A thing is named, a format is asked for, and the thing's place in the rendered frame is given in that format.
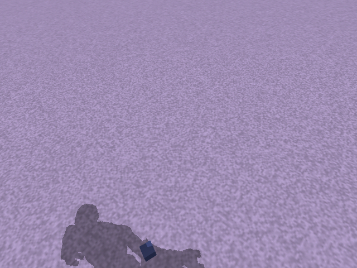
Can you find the cube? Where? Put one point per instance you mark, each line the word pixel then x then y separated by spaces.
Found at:
pixel 148 251

